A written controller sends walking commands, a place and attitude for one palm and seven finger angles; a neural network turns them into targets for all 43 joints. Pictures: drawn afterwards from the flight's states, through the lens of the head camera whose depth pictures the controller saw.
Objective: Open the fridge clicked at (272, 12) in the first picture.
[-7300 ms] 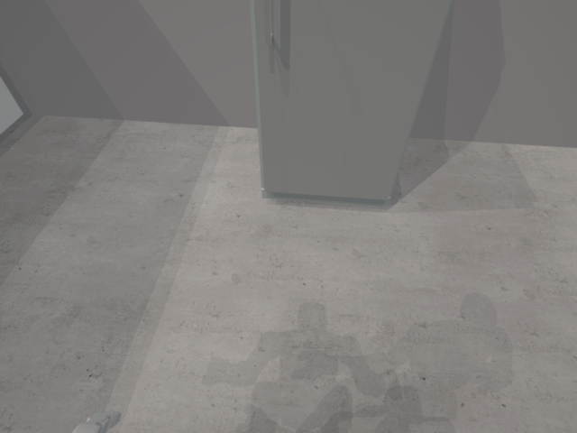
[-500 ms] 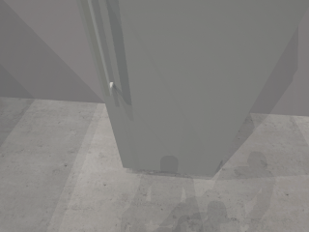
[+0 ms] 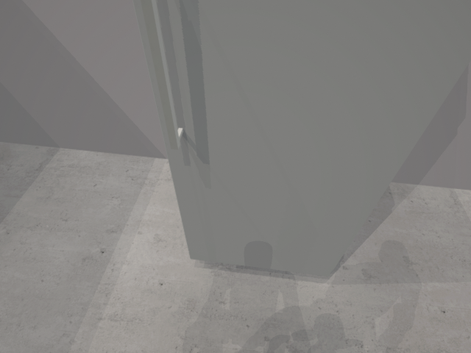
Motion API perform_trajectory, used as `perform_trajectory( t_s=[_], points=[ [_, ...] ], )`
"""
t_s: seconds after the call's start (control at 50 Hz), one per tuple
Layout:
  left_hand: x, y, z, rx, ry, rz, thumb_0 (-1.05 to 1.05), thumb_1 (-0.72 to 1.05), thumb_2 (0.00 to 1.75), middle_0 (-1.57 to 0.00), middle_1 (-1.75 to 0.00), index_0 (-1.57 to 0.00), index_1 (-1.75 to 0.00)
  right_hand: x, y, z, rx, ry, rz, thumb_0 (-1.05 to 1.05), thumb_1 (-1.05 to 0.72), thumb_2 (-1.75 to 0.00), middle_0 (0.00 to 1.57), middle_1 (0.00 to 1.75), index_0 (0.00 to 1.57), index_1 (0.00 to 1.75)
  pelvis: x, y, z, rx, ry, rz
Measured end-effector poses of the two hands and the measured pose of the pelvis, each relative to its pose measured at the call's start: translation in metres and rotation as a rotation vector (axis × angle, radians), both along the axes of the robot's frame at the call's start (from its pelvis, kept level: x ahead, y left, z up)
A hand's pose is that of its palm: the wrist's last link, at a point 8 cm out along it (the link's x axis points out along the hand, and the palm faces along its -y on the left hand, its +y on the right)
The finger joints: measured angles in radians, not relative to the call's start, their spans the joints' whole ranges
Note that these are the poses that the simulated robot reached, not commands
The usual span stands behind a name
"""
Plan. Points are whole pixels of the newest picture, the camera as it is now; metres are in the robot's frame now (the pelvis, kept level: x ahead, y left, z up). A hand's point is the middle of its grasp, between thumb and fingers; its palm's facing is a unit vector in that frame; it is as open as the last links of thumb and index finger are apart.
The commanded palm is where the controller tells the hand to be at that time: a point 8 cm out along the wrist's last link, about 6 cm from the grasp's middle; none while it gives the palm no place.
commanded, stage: shuffle to correct the standing spot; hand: left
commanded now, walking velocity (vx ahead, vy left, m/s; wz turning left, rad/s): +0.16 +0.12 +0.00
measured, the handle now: (163, 56) +0.55 +0.18 +0.23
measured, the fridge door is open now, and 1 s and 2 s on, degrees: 0 0 0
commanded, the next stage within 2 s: come to a stop and stand still in 0.22 s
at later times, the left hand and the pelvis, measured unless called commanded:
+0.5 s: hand (147, 338) +0.18 +0.19 -0.16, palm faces +0.03 -0.97 -0.26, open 7.3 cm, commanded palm none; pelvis +0.09 +0.01 -0.01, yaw +2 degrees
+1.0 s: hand out of the picture +0.08 +0.26 -0.17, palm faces +0.07 -0.97 -0.25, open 7.4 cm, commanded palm none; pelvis +0.05 +0.06 -0.01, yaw +0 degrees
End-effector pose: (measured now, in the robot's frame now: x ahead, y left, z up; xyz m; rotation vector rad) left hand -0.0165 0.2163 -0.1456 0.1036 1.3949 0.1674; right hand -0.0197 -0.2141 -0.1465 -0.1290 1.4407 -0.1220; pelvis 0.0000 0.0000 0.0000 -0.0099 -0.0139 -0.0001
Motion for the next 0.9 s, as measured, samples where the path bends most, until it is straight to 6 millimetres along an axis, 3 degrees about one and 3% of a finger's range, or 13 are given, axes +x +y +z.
perform_trajectory(
  t_s=[0.12, 0.18, 0.24, 0.38, 0.44, 0.5, 0.56, 0.62, 0.72, 0.82, 0.9],
  points=[
    [-0.004, 0.017, -0.011, -0.026, 0.062, 0.027, 0.00, 0.90, 0.90, -0.20, -0.30, -0.20, -0.30, 0.014, 0.016, 0.006, -0.029, -0.004, -0.006, 0.00, -0.91, -0.90, 0.19, 0.30, 0.20, 0.30, 0.020, 0.019, -0.004, 0.009, 0.009, -0.006],
    [0.009, 0.025, -0.009, -0.023, 0.096, -0.002, 0.00, 0.90, 0.90, -0.20, -0.30, -0.20, -0.30, 0.015, 0.026, 0.007, -0.032, -0.011, -0.031, 0.00, -0.91, -0.90, 0.19, 0.30, 0.20, 0.30, 0.030, 0.026, -0.003, 0.012, 0.019, -0.019],
    [0.038, 0.031, -0.002, -0.009, 0.070, -0.027, 0.01, 0.91, 0.90, -0.20, -0.30, -0.20, -0.30, 0.008, 0.038, 0.008, -0.010, 0.025, -0.050, 0.00, -0.91, -0.90, 0.19, 0.30, 0.20, 0.30, 0.039, 0.029, 0.000, 0.012, 0.027, -0.011],
    [0.131, 0.038, 0.014, 0.064, -0.078, -0.071, 0.02, 0.94, 0.90, -0.20, -0.30, -0.20, -0.30, -0.004, 0.051, 0.002, 0.072, 0.158, -0.072, 0.00, -0.91, -0.90, 0.20, 0.30, 0.20, 0.30, 0.068, 0.021, 0.000, 0.032, 0.033, -0.004],
    [0.167, 0.031, 0.013, 0.093, -0.165, -0.083, 0.01, 0.93, 0.90, -0.20, -0.30, -0.20, -0.30, 0.002, 0.045, -0.010, 0.094, 0.191, -0.082, 0.00, -0.91, -0.90, 0.20, 0.30, 0.20, 0.30, 0.084, 0.012, -0.009, 0.048, 0.022, 0.002],
    [0.184, 0.021, 0.016, 0.095, -0.216, -0.078, 0.01, 0.92, 0.90, -0.20, -0.29, -0.20, -0.30, 0.027, 0.032, -0.016, 0.082, 0.173, -0.078, 0.01, -0.91, -0.90, 0.20, 0.30, 0.20, 0.30, 0.092, 0.006, -0.009, 0.044, 0.004, 0.028],
    [0.185, 0.012, 0.018, 0.087, -0.220, -0.059, 0.00, 0.92, 0.90, -0.20, -0.30, -0.20, -0.30, 0.064, 0.018, -0.014, 0.053, 0.102, -0.067, 0.01, -0.91, -0.90, 0.20, 0.30, 0.20, 0.30, 0.094, 0.003, -0.004, 0.054, -0.003, 0.032],
    [0.181, 0.016, 0.020, 0.097, -0.214, -0.041, -0.01, 0.95, 0.90, -0.20, -0.30, -0.20, -0.30, 0.105, 0.005, -0.010, 0.028, 0.004, -0.047, 0.01, -0.91, -0.90, 0.19, 0.30, 0.20, 0.30, 0.091, 0.001, -0.001, 0.056, 0.000, 0.026],
    [0.160, 0.027, 0.017, 0.088, -0.167, -0.037, -0.01, 0.94, 0.90, -0.20, -0.30, -0.20, -0.30, 0.157, -0.006, 0.000, -0.020, -0.141, -0.001, 0.01, -0.92, -0.90, 0.19, 0.30, 0.20, 0.30, 0.083, 0.007, 0.001, 0.052, 0.003, 0.017],
    [0.127, 0.043, 0.007, 0.080, -0.117, -0.021, 0.00, 0.92, 0.90, -0.20, -0.30, -0.20, -0.30, 0.183, 0.000, 0.012, -0.053, -0.252, 0.031, 0.00, -0.92, -0.90, 0.19, 0.30, 0.20, 0.30, 0.075, 0.023, -0.002, 0.034, -0.002, 0.010],
    [0.104, 0.065, 0.001, 0.086, -0.107, -0.006, 0.00, 0.91, 0.90, -0.20, -0.30, -0.20, -0.30, 0.188, 0.015, 0.014, -0.071, -0.358, 0.038, 0.00, -0.92, -0.90, 0.19, 0.30, 0.20, 0.30, 0.066, 0.044, -0.010, 0.014, -0.038, 0.021]
  ],
)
